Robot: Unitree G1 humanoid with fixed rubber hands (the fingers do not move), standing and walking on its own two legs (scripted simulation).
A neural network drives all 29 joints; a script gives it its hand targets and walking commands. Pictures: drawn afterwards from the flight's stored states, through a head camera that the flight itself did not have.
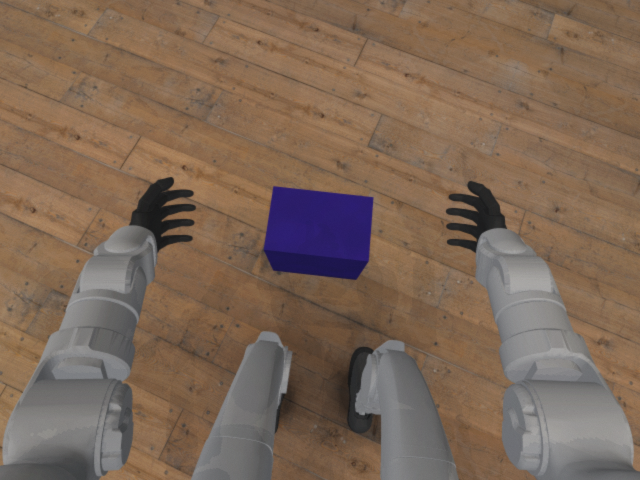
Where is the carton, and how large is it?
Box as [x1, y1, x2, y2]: [264, 186, 372, 279]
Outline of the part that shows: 273,186 264,244 264,251 273,270 356,279 368,261 372,197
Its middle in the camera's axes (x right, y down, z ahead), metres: +0.00 +0.00 +0.99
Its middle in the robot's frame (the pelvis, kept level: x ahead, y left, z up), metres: +0.52 +0.04 -0.55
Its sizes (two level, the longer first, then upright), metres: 0.232 0.152 0.237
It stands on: the floor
